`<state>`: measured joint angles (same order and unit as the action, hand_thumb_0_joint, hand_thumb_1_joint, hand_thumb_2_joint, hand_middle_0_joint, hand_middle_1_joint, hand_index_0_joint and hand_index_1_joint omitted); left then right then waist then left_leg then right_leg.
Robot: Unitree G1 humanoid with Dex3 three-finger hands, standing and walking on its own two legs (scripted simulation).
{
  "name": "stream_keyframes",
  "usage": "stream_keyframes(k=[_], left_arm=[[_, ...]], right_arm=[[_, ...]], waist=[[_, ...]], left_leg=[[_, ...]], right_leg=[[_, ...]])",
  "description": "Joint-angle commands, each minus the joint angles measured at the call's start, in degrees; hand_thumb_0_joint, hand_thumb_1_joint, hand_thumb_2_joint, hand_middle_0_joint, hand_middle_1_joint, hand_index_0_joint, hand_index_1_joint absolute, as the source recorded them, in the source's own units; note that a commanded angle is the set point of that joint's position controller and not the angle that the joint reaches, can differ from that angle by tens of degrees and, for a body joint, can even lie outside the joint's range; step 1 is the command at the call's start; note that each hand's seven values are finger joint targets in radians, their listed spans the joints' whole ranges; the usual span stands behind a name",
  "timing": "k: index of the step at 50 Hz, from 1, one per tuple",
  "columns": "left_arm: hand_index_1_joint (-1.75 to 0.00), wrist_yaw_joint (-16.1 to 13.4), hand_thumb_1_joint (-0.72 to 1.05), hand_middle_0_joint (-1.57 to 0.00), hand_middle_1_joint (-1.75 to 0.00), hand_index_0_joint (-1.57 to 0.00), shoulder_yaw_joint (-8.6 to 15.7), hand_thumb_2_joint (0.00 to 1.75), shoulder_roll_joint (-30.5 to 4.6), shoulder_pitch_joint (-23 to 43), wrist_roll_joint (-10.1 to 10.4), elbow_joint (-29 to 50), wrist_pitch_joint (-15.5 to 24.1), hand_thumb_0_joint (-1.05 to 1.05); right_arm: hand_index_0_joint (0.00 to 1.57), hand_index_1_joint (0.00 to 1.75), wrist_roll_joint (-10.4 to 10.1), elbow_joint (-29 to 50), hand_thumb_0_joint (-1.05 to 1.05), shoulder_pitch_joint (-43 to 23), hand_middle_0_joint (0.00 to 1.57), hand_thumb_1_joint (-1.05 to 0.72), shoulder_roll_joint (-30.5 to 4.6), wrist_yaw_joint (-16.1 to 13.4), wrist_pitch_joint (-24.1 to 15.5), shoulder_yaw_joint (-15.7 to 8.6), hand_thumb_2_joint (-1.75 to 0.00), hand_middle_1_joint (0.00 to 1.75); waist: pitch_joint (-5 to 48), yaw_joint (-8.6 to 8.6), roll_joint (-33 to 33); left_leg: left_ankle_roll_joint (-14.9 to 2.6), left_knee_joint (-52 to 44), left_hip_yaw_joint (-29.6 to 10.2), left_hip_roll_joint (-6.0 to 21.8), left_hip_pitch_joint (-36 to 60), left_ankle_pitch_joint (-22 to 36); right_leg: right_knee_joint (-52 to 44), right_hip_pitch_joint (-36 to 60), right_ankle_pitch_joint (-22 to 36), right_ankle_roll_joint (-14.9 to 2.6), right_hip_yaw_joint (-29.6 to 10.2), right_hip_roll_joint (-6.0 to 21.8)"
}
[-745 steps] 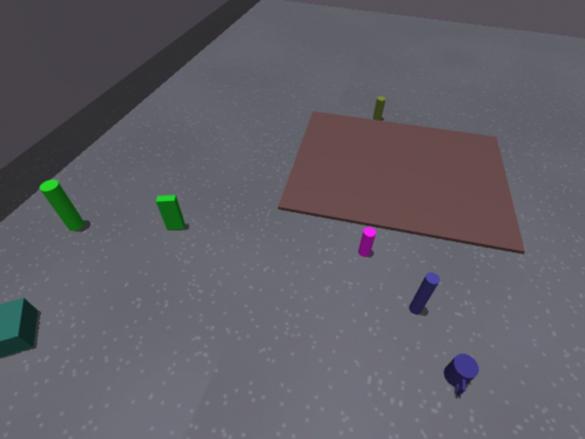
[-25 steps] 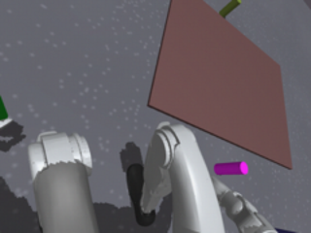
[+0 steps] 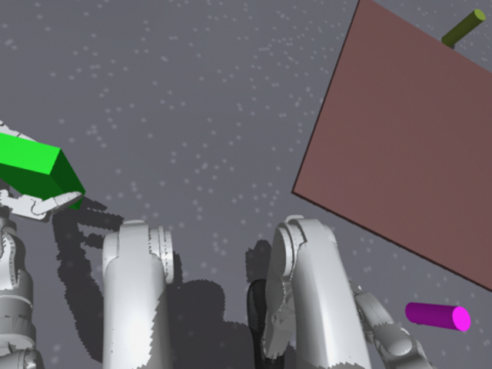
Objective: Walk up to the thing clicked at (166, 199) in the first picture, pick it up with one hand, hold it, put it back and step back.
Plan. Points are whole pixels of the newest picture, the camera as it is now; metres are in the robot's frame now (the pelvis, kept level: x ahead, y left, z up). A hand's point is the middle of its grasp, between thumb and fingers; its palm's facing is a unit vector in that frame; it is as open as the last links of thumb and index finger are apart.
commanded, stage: hold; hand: left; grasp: from the side
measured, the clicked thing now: (42, 177) +0.38 +0.30 -0.07
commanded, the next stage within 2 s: none
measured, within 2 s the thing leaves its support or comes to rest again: neither
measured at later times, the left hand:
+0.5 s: hand out of the picture +0.36 +0.28 +0.10, palm faces +0.28 -0.96 -0.08, open 9.4 cm
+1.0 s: hand out of the picture +0.36 +0.26 +0.31, palm faces +0.33 -0.94 -0.05, open 9.4 cm
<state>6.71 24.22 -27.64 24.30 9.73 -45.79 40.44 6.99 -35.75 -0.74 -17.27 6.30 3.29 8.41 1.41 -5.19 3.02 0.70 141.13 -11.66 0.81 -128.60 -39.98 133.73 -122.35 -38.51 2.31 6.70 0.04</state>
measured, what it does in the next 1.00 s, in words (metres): rises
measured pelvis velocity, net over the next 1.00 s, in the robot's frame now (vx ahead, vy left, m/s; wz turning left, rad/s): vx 0.05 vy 0.00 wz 0.14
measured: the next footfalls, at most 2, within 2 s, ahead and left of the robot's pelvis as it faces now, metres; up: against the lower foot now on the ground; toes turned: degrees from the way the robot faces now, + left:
none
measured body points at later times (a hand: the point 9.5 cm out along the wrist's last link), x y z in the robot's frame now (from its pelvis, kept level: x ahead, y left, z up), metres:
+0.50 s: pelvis +0.01 -0.01 +0.10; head +0.19 +0.05 +0.51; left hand +0.34 +0.33 +0.11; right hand +0.23 -0.24 -0.02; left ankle +0.08 +0.13 -0.29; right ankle +0.11 -0.13 -0.29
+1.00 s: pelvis +0.05 +0.00 +0.27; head +0.16 +0.04 +0.71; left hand +0.34 +0.30 +0.31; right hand +0.25 -0.22 +0.17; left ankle +0.08 +0.13 -0.29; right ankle +0.11 -0.13 -0.29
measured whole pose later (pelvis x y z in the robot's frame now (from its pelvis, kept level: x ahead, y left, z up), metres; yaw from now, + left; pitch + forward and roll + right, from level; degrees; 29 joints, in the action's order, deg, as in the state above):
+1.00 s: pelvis +0.05 +0.00 +0.27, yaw +8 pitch +24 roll -4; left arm -0.4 12.5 -14.5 3.8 10.1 -9.5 13.4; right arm -2.5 -33.0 9.5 -12.5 -2.9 -1.8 -0.5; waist 10.5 -2.4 -1.8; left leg 0.3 88.3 -3.6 2.2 -76.7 -35.7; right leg 84.8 -73.5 -35.1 1.4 3.2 1.5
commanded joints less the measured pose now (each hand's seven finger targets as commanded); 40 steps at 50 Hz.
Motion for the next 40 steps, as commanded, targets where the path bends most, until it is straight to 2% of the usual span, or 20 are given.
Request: stream_keyframes(k=[1,3,5,7,9,12,15,17,19,21,23,24,25,27,30,32,33,35,39,40], left_arm=[[-1.45,1.41,0.09,-1.31,-1.47,-1.36,1.56,1.20,-10.71,12.12,0.76,16.53,3.48,0.00],[-1.43,2.68,0.03,-1.31,-1.45,-1.35,2.42,1.16,-10.90,7.05,0.86,15.27,1.97,0.00],[-1.42,3.62,-0.01,-1.28,-1.44,-1.32,3.29,1.16,-11.39,8.79,1.81,20.89,1.11,0.00],[-1.42,4.31,-0.04,-1.29,-1.44,-1.33,2.84,1.14,-9.09,6.62,3.37,21.80,-0.96,0.00],[-1.42,4.28,-0.06,-1.28,-1.44,-1.32,3.59,1.15,-8.48,6.87,4.66,25.38,-2.76,0.00],[-1.43,2.74,-0.09,-1.30,-1.45,-1.34,3.76,1.16,-7.96,6.71,4.34,29.65,-5.37,0.00],[-1.42,1.74,-0.09,-1.28,-1.44,-1.33,2.04,1.15,-5.59,4.45,3.67,32.25,-7.59,0.00],[-1.42,1.58,-0.08,-1.29,-1.44,-1.33,1.59,1.15,-6.05,6.64,3.24,35.94,-8.31,0.00],[-1.42,1.77,-0.08,-1.30,-1.45,-1.34,0.31,1.15,-4.70,2.07,3.01,35.01,-9.92,0.00],[-1.43,1.58,-0.08,-1.32,-1.45,-1.36,-0.48,1.15,-3.47,0.51,3.41,38.44,-11.31,0.00],[-1.44,0.83,-0.07,-1.34,-1.47,-1.38,0.56,1.16,-3.56,0.02,4.39,42.86,-12.69,0.00],[-1.46,0.33,-0.05,-1.35,-1.48,-1.39,-0.81,1.18,-1.53,-1.96,4.62,42.94,-13.83,0.00],[-1.47,-0.32,-0.07,-1.35,-1.49,-1.40,-0.38,1.18,-1.52,-3.21,4.98,44.23,-14.75,0.00],[-1.48,-1.56,-0.06,-1.36,-1.50,-1.40,-3.39,1.20,2.13,-5.87,4.47,43.41,-17.02,0.00],[-1.46,-3.76,-0.08,-1.34,-1.48,-1.38,-3.06,1.18,0.06,-5.05,2.76,48.94,-18.56,0.00],[-1.44,-4.76,-0.10,-1.33,-1.46,-1.37,-4.43,1.15,0.35,-3.54,2.05,53.33,-19.20,0.00],[-1.44,-5.26,-0.10,-1.32,-1.46,-1.36,-6.47,1.16,2.40,-4.90,1.57,52.55,-19.85,0.00],[-1.41,-6.61,-0.09,-1.31,-1.43,-1.34,-4.08,1.14,1.35,-8.51,1.70,51.69,-20.60,0.00],[-1.44,-7.64,-0.06,-1.32,-1.46,-1.36,-6.02,1.17,2.19,-7.71,1.38,57.58,-21.38,0.00],[-1.43,-7.86,-0.05,-1.32,-1.45,-1.35,-6.84,1.16,2.90,-9.34,1.07,54.68,-22.08,0.00]], right_arm=[[0.20,0.30,-0.74,3.45,0.00,5.00,0.20,-0.92,-14.36,-1.57,-0.58,-7.41,-0.89,0.30],[0.20,0.30,-1.79,4.22,0.00,4.34,0.20,-0.92,-13.48,-1.96,-0.77,-7.84,-0.90,0.30],[0.20,0.30,-2.48,4.34,0.00,5.24,0.20,-0.93,-13.31,-2.33,-0.87,-8.86,-0.90,0.30],[0.20,0.30,-3.47,5.53,0.00,4.99,0.20,-0.93,-12.85,-2.75,-1.18,-9.50,-0.90,0.30],[0.20,0.30,-4.38,5.52,0.00,6.04,0.20,-0.93,-12.18,-3.36,-1.40,-10.14,-0.90,0.30],[0.20,0.30,-5.35,6.36,0.00,6.61,0.20,-0.93,-11.04,-4.19,-1.94,-11.29,-0.90,0.30],[0.20,0.30,-6.11,6.54,0.00,6.84,0.20,-0.93,-10.32,-4.84,-2.25,-12.06,-0.89,0.30],[0.20,0.30,-6.40,6.11,0.00,7.68,0.20,-0.92,-9.98,-5.32,-2.47,-12.66,-0.89,0.30],[0.20,0.30,-6.98,6.89,0.00,7.21,0.20,-0.92,-9.78,-5.80,-2.76,-12.96,-0.89,0.30],[0.20,0.30,-7.43,8.01,0.00,7.27,0.20,-0.93,-9.72,-6.11,-3.15,-13.13,-0.89,0.30],[0.20,0.30,-8.02,8.50,0.00,7.78,0.20,-0.93,-9.20,-6.48,-3.34,-13.21,-0.89,0.30],[0.20,0.30,-8.30,8.91,0.00,7.80,0.20,-0.92,-8.78,-6.56,-3.53,-13.12,-0.89,0.30],[0.20,0.30,-8.56,9.52,0.00,7.40,0.20,-0.93,-8.60,-6.75,-3.67,-13.06,-0.89,0.30],[0.20,0.30,-9.05,9.59,0.00,7.62,0.20,-0.92,-8.18,-7.07,-4.09,-13.15,-0.89,0.30],[0.20,0.30,-9.42,10.25,0.00,7.64,0.20,-0.93,-7.60,-7.70,-4.34,-13.36,-0.89,0.30],[0.20,0.30,-9.38,9.90,0.00,8.46,0.20,-0.93,-6.91,-8.12,-4.45,-13.54,-0.89,0.30],[0.20,0.30,-9.29,9.17,0.00,9.23,0.20,-0.92,-6.12,-8.29,-4.60,-13.31,-0.89,0.30],[0.20,0.30,-9.52,9.81,0.00,8.82,0.20,-0.93,-6.07,-8.58,-5.19,-13.18,-0.89,0.30],[0.20,0.30,-9.48,10.15,0.00,10.34,0.20,-0.93,-5.24,-9.27,-5.75,-12.90,-0.89,0.30],[0.20,0.30,-9.45,9.61,0.00,10.44,0.20,-0.93,-5.34,-9.49,-5.92,-12.91,-0.89,0.30]], waist=[[38.38,-0.07,-16.85],[39.11,1.47,-15.57],[41.96,2.04,-15.77],[43.39,2.50,-14.38],[45.03,2.62,-12.80],[45.53,3.30,-10.68],[43.27,3.18,-9.90],[44.12,2.62,-10.53],[42.60,3.10,-10.04],[43.57,3.45,-10.54],[45.66,4.27,-9.64],[45.13,4.08,-9.17],[44.20,4.49,-8.51],[41.11,3.01,-7.36],[41.72,3.92,-9.44],[40.20,3.33,-10.09],[38.98,2.78,-9.57],[38.10,3.96,-9.60],[40.07,3.55,-11.05],[38.37,2.86,-10.17]], left_leg=[[-1.01,-20.10,5.27,0.27,26.76,6.56],[-1.35,-21.50,6.05,0.08,27.16,5.48],[-1.44,-22.32,6.83,0.01,28.18,5.71],[-1.76,-23.48,7.31,-0.12,28.68,5.00],[-1.94,-24.14,8.02,-0.17,28.62,6.16],[-2.27,-25.76,8.71,0.13,29.45,6.57],[-2.31,-28.94,8.70,0.17,31.09,5.61],[-2.26,-30.47,8.47,0.22,33.72,6.17],[-2.29,-33.14,8.17,0.23,35.47,5.22],[-2.11,-35.85,7.65,0.36,38.85,5.73],[-2.19,-37.51,7.76,0.35,41.71,7.25],[-2.13,-38.92,7.75,0.31,42.91,7.63],[-2.24,-40.21,7.84,0.35,43.13,6.88],[-2.25,-42.59,7.76,0.37,44.42,7.15],[-1.88,-46.42,7.24,0.68,50.47,8.71],[-1.76,-49.10,7.10,0.65,52.74,7.63],[-1.75,-50.19,7.21,0.66,53.38,7.93],[-1.50,-53.91,6.48,0.65,56.85,7.59],[-1.23,-59.01,6.39,0.64,64.75,10.77],[-1.24,-60.07,6.29,0.58,65.84,11.57]], right_leg=[[-11.84,16.88,9.47,-4.55,2.65,-2.47],[-13.21,16.45,8.04,-4.61,2.02,-2.30],[-14.29,18.71,8.02,-4.54,1.30,-2.09],[-16.13,20.09,7.31,-4.45,0.66,-2.00],[-18.20,23.71,8.55,-4.09,-0.44,-1.64],[-22.12,26.02,8.56,-3.78,-2.52,-1.39],[-24.68,26.01,7.27,-3.96,-2.69,-1.30],[-25.83,26.84,7.94,-4.11,-2.84,-1.22],[-27.68,27.10,6.50,-4.24,-2.76,-1.16],[-29.33,28.80,6.69,-4.31,-2.51,-1.07],[-31.53,32.30,7.97,-4.15,-2.76,-1.04],[-32.85,33.87,8.28,-4.09,-2.87,-0.95],[-34.44,35.20,7.52,-3.97,-3.07,-1.04],[-37.10,36.74,8.20,-3.78,-3.12,-0.93],[-39.96,39.19,9.40,-3.87,-3.50,-0.83],[-42.53,40.97,8.40,-3.83,-3.75,-0.71],[-43.80,42.42,8.85,-3.73,-3.86,-0.73],[-46.05,44.64,8.24,-3.70,-3.91,-0.58],[-51.08,51.15,11.27,-3.65,-4.11,-0.52],[-52.28,51.94,12.11,-3.54,-4.02,-0.49]])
